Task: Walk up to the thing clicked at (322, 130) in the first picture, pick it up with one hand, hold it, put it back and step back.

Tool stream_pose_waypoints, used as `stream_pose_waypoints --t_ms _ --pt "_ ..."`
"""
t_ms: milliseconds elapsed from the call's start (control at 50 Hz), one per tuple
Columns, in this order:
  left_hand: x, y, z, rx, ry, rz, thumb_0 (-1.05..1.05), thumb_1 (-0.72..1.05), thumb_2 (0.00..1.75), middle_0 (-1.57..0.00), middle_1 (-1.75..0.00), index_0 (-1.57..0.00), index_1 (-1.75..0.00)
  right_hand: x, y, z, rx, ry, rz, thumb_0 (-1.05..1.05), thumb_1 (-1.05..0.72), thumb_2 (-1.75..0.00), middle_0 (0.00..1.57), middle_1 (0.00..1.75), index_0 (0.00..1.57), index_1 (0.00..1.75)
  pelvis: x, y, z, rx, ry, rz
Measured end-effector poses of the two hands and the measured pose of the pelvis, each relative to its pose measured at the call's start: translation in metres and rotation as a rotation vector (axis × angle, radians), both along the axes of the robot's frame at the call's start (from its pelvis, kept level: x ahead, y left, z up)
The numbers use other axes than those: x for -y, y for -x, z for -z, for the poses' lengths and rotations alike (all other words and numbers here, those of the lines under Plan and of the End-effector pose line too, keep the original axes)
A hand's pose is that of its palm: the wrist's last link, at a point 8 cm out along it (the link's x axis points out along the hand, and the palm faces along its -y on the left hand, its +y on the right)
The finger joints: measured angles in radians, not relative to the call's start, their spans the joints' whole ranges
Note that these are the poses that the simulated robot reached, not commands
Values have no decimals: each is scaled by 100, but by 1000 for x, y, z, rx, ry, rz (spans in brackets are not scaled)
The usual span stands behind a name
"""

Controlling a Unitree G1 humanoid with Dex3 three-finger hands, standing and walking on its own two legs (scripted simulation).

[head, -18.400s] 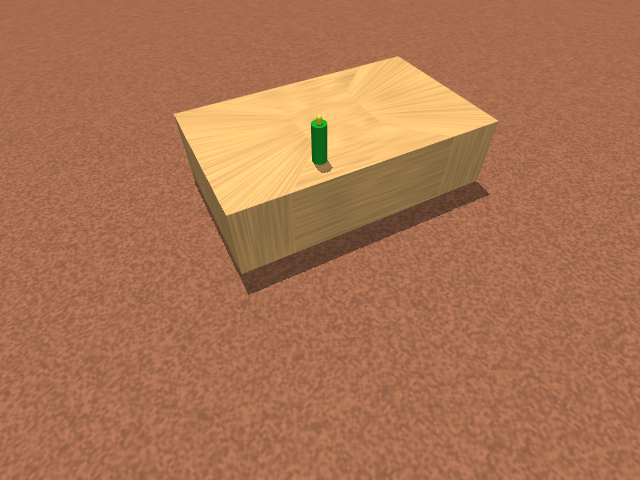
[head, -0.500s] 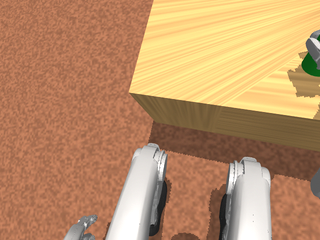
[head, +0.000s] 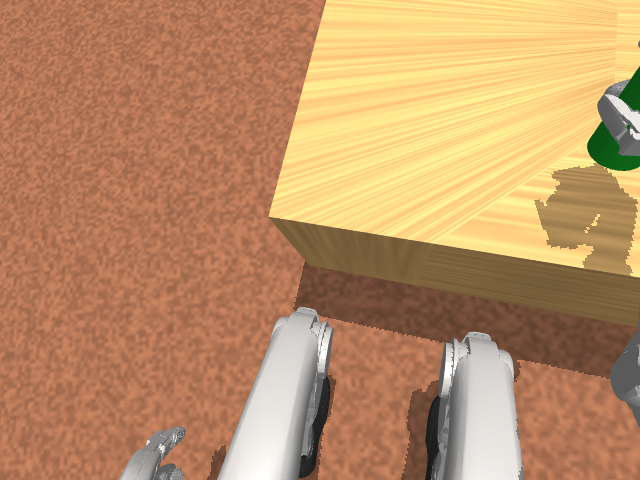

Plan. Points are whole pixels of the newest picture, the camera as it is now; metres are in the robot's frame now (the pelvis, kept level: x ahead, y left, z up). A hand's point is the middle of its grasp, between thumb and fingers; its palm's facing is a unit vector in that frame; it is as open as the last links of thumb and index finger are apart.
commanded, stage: settle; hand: right
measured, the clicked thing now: out of the picture +0.55 -0.25 +0.04
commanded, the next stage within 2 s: lift in 0.62 s
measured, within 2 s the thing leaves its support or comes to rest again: neither
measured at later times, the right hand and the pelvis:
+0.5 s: hand out of the picture +0.54 -0.25 +0.04, palm faces +0.20 +0.98 -0.03, open 8.7 cm; pelvis +0.01 +0.00 +0.03, yaw +0 degrees
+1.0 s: hand out of the picture +0.52 -0.24 +0.07, palm faces +0.21 +0.98 -0.03, open 8.7 cm; pelvis +0.01 +0.00 +0.06, yaw +0 degrees
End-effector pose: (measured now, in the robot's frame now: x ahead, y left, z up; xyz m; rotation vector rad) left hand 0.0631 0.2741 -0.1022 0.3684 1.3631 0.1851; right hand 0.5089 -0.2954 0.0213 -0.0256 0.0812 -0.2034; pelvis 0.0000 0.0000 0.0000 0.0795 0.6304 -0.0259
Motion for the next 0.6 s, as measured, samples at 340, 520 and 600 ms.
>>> stream_pose_waypoints --t_ms 340,520,600 --pt "7 -9 -21 14 8 10 1 90 89 -20 -30 -20 -30 -2 5 -17 6 3 6 0 17 -110 90 100 76 100 0 -4 -23 7 0 3" --pt "8 -11 -28 21 16 6 1 90 89 -20 -30 -20 -30 -2 4 -26 1 -5 2 0 17 -110 90 100 76 100 1 -7 -31 8 0 2" --pt "8 -11 -32 19 15 5 1 90 89 -20 -30 -20 -30 -3 5 -27 0 -7 1 0 16 -110 90 100 76 100 1 -8 -35 9 0 2"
